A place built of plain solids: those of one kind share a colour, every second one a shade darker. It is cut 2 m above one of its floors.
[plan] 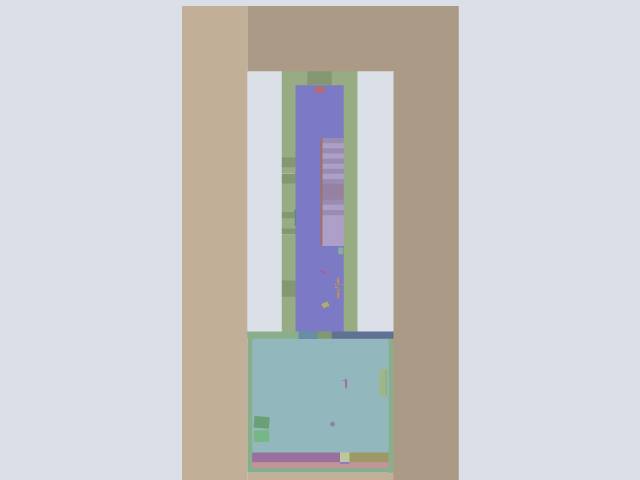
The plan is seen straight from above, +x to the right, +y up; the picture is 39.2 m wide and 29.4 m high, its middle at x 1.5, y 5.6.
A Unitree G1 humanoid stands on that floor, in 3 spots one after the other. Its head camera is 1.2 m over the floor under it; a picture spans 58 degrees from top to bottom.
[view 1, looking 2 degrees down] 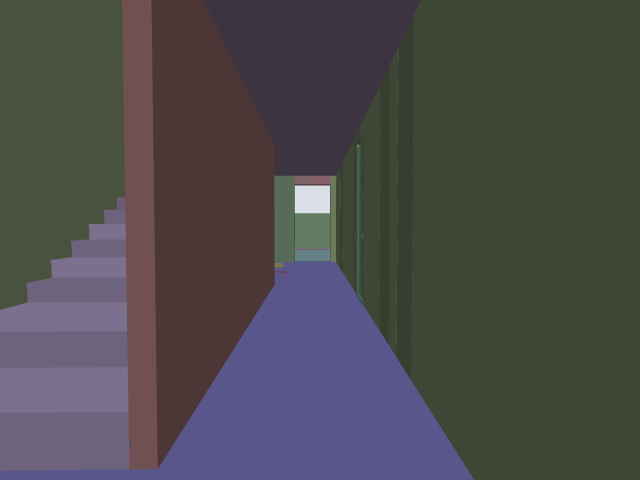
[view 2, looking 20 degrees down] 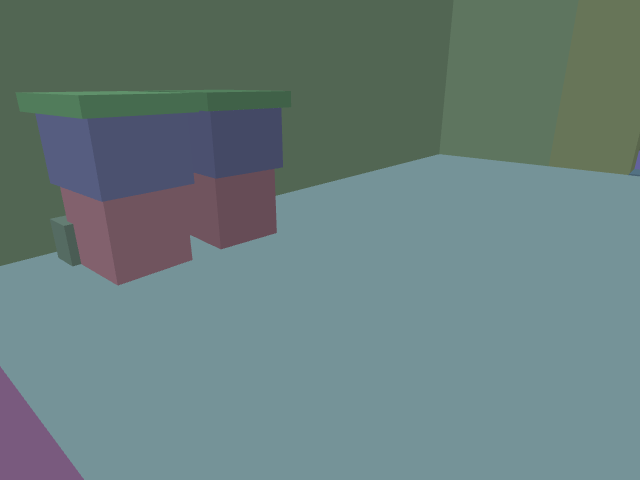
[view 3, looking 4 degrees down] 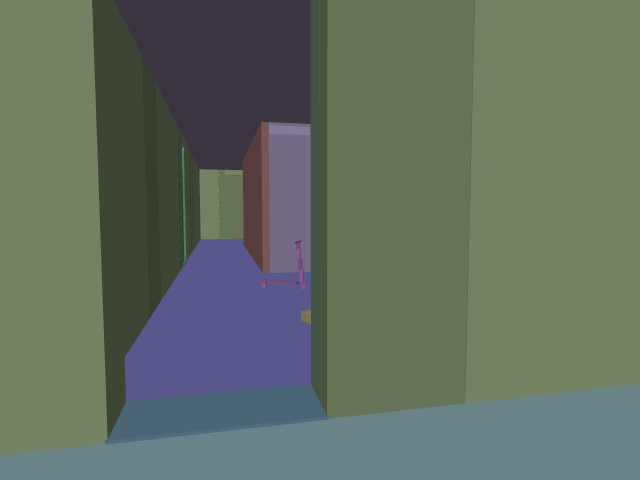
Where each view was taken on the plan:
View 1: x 0.76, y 13.93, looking -91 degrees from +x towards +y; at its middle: wall_yard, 22.30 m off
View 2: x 0.84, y -7.70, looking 131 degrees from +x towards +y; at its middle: floor_yardN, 3.51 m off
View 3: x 0.76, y -2.79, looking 77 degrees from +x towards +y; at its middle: wall_hall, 2.59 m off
